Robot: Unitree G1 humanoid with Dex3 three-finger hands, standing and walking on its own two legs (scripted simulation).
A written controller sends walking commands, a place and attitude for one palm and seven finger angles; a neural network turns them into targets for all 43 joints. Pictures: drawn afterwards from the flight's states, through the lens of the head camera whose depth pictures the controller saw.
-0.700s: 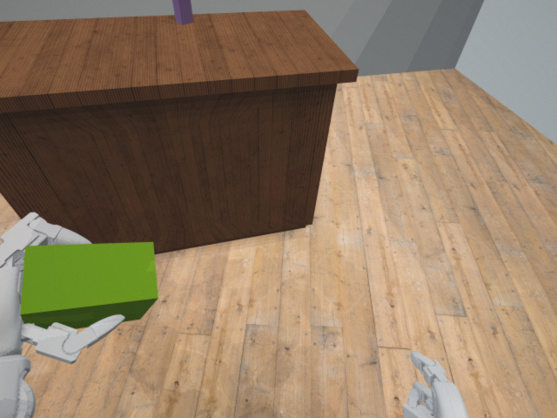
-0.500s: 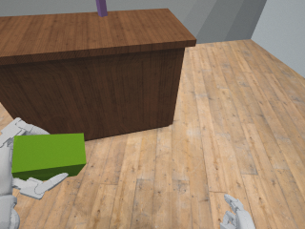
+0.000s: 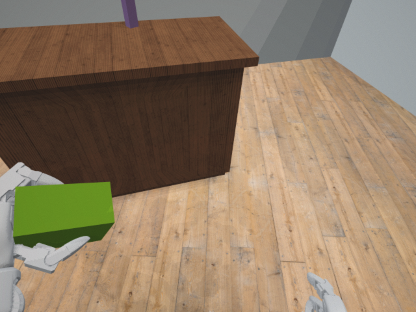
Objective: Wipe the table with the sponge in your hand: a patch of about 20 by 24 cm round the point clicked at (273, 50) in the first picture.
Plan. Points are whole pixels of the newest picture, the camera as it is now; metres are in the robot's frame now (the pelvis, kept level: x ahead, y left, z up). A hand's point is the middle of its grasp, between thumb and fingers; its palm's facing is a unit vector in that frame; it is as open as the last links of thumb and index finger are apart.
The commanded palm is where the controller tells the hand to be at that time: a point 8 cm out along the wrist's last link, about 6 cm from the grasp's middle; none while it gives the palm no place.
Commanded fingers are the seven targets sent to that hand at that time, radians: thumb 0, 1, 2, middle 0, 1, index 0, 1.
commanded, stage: walk to a spot facing it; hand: left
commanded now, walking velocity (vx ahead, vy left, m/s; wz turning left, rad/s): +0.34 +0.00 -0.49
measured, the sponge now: (78, 216) +0.22 +0.22 +0.14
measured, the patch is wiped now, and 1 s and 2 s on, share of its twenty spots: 0.00 0.00 0.00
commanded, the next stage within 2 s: turn to face it in 0.80 s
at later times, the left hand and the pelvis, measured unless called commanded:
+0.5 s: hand (124, 146) +0.34 +0.18 +0.17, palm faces +0.28 -0.86 -0.44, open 10.5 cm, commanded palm +0.30 +0.23 +0.18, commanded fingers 0.00 0.10 1.30 -1.20 -1.60 -1.20 -1.60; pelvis +0.10 -0.03 +0.00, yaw -8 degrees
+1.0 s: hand (211, 103) +0.52 +0.04 +0.16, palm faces +0.16 -0.86 -0.49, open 10.5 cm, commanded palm +0.45 +0.10 +0.18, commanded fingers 0.00 0.10 1.30 -1.20 -1.60 -1.20 -1.60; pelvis +0.23 -0.12 -0.02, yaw -15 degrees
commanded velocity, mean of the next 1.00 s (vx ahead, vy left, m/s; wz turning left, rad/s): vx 0.28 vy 0.00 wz -0.18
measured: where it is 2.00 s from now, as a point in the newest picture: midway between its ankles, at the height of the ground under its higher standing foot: outside the picture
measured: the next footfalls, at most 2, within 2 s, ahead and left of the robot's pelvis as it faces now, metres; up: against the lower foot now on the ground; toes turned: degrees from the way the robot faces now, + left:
left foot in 0.52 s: +0.22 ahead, +0.09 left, +0.00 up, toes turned +1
right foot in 0.92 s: +0.30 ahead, -0.23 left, +0.00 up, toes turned -26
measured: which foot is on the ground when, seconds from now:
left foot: down 0.00-0.12, up 0.14-0.50, down 0.52-0.92, up 0.94-1.00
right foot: down 0.00-0.54, up 0.56-0.90, down 0.92-1.00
